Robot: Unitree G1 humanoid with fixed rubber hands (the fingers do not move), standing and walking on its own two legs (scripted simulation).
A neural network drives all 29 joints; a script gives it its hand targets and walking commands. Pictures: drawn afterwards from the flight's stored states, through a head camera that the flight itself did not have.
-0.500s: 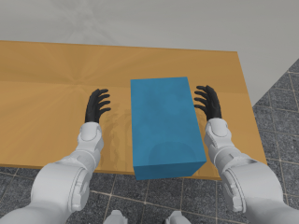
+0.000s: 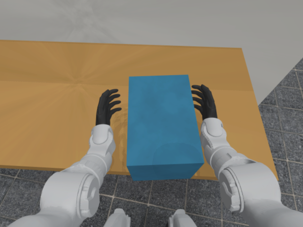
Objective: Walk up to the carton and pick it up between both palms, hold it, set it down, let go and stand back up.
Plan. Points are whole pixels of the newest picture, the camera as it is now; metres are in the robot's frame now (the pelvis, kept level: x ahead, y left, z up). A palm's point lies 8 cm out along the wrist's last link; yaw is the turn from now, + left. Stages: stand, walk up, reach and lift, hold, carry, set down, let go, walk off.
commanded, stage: reach and lift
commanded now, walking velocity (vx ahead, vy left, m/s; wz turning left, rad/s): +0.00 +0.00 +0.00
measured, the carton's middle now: (160, 128) +0.41 -0.02 -0.04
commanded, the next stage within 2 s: none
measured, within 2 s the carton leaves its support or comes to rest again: neither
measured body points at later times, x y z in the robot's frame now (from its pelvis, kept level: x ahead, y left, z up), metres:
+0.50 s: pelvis +0.01 +0.01 +0.03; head +0.14 +0.01 +0.46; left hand +0.41 +0.15 +0.00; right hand +0.42 -0.12 +0.00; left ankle +0.03 +0.14 -0.65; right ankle +0.03 -0.10 -0.65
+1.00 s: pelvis +0.02 +0.00 +0.03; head +0.15 +0.01 +0.47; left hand +0.41 +0.15 +0.00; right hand +0.42 -0.12 +0.00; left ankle +0.03 +0.14 -0.65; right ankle +0.03 -0.10 -0.65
